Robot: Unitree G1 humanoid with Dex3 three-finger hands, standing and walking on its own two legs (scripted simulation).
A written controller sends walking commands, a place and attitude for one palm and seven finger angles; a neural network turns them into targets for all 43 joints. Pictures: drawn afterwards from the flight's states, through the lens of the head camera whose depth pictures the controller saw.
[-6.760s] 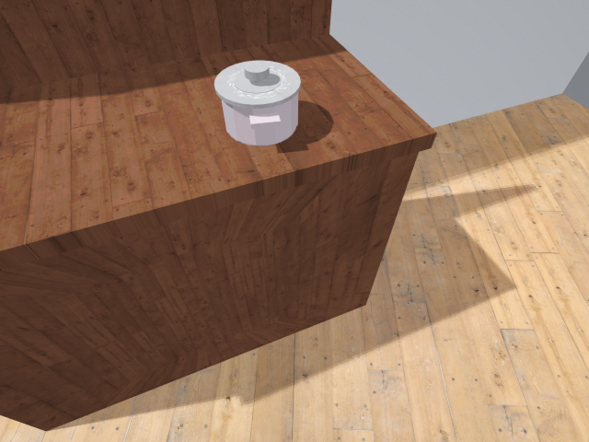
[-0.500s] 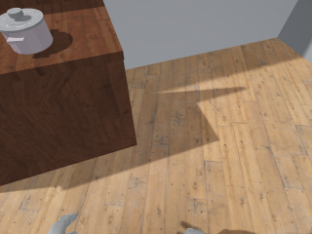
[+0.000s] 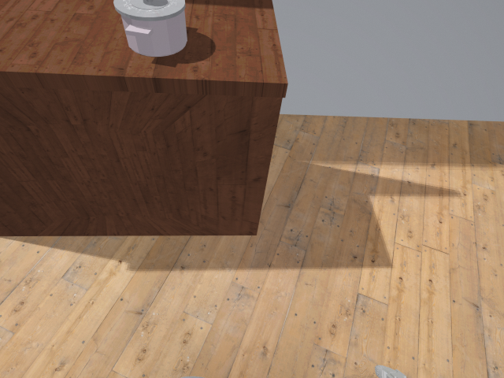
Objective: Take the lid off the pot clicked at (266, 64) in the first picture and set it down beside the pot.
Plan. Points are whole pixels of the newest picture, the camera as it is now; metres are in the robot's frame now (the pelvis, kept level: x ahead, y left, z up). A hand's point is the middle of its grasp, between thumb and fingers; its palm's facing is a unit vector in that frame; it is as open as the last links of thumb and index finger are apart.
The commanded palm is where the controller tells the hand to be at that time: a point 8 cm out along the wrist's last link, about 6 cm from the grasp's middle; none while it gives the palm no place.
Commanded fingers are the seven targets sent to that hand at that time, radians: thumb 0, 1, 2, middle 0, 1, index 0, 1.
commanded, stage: take the last steps up to it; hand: left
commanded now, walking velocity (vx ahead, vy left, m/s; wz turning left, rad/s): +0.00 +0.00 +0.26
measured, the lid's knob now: out of the picture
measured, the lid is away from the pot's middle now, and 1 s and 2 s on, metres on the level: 0.00 0.00 0.00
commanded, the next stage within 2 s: come to a stop and stand still in 1.08 s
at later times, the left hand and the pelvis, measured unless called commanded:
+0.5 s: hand out of the picture +0.07 +0.18 -0.14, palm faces +0.17 -0.96 -0.23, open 7.4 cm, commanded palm none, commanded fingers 0.00 0.90 0.90 -0.20 -0.30 -0.20 -0.30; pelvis +0.06 -0.01 +0.02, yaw +7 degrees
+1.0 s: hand (108, 325) +0.20 +0.28 -0.16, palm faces +0.19 -0.96 -0.19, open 7.4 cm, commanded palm none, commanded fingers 0.00 0.90 0.90 -0.20 -0.30 -0.20 -0.30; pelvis +0.22 +0.09 +0.01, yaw +7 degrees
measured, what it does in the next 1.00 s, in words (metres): walks ahead: right foot, then left foot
